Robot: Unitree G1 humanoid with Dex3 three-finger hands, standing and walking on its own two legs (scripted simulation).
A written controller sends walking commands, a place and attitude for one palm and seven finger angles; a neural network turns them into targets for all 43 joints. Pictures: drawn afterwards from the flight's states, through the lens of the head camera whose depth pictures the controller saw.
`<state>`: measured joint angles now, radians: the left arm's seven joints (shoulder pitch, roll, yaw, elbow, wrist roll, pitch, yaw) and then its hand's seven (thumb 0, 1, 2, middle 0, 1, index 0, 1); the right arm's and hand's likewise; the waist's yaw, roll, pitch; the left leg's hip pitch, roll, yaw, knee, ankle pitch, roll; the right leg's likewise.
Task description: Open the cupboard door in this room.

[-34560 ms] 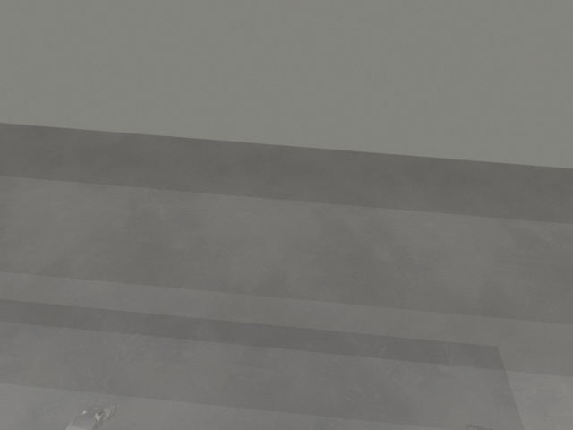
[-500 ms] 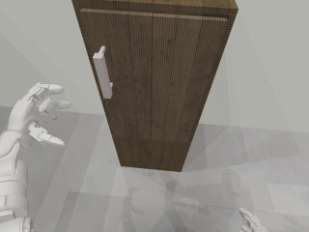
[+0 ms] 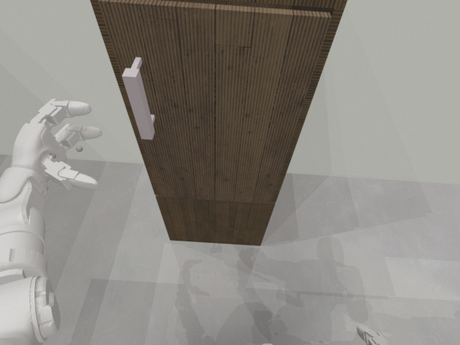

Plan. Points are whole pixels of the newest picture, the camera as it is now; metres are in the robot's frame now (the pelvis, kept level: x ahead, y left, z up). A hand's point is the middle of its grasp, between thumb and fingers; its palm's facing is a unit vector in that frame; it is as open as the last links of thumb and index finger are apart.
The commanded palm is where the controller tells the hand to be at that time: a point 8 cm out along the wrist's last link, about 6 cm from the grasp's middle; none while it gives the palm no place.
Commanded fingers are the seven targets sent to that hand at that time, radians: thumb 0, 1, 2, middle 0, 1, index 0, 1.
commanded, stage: move the hooked fingers beside the handle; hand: left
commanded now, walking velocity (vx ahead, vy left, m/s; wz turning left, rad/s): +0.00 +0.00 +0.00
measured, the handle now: (143, 100) +0.55 +0.19 +0.10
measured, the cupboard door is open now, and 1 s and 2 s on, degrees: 0 0 0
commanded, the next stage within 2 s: none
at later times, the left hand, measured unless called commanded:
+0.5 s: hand (96, 114) +0.49 +0.26 +0.11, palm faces -0.05 -1.00 +0.01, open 14.0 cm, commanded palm +0.48 +0.30 +0.10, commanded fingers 0.00 -0.50 0.30 -0.30 -1.20 -0.30 -1.20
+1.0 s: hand (96, 115) +0.50 +0.26 +0.10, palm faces -0.03 -1.00 +0.02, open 14.0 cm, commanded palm +0.48 +0.30 +0.10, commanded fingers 0.00 -0.50 0.30 -0.30 -1.20 -0.30 -1.20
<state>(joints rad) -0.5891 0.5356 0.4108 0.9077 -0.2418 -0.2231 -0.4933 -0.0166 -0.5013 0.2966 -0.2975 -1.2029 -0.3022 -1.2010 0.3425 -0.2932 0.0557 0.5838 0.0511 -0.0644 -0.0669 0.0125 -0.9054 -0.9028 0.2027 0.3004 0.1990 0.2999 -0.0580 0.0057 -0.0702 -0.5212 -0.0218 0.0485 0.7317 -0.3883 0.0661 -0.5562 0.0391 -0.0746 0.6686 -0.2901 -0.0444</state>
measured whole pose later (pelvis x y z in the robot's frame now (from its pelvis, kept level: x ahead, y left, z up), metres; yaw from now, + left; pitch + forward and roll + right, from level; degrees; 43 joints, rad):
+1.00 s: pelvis +0.02 +0.02 -0.01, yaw -2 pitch +17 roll -4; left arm -0.82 0.62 0.45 1.11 -0.17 -0.29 -0.45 -0.02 -0.50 0.30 -0.30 -1.20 -0.30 -1.20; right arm 0.43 -0.28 0.05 0.58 0.02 0.10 -0.02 0.01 -0.91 -0.90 0.20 0.30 0.20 0.30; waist -0.13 0.02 -0.11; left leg -0.67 0.00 0.05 0.82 -0.45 0.08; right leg -0.69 0.06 -0.07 0.70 -0.32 -0.02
